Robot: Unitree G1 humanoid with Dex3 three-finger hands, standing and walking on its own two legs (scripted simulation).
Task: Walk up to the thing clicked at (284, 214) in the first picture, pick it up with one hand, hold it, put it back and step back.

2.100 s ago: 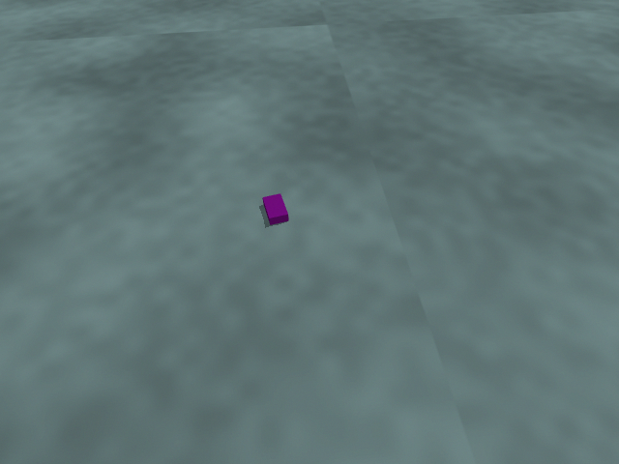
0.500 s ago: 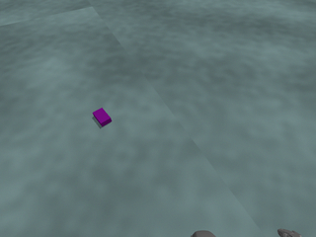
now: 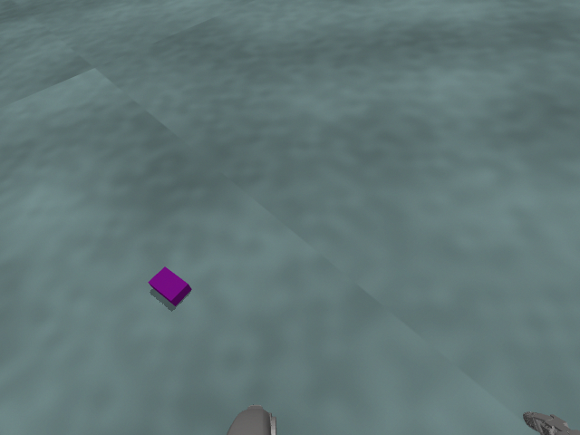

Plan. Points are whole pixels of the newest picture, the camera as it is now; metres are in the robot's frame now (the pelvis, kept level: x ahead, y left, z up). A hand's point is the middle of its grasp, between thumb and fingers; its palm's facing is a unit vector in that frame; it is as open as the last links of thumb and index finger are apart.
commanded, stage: walk up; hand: left
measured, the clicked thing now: (170, 285) +0.81 +0.59 -0.72
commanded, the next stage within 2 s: none
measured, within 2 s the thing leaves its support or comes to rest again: neither
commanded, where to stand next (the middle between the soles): +0.35 +0.63 m, yaw -40 degrees
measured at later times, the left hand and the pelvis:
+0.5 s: hand (31, 373) +0.28 +0.49 -0.11, palm faces -0.26 -0.74 -0.62, open 7.4 cm; pelvis +0.14 +0.20 -0.01, yaw -15 degrees
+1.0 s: hand out of the picture +0.43 +0.72 -0.14, palm faces -0.35 -0.71 -0.61, open 7.4 cm; pelvis +0.23 +0.44 -0.02, yaw -24 degrees
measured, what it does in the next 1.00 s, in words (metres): steps to the left, turning right: left foot, then right foot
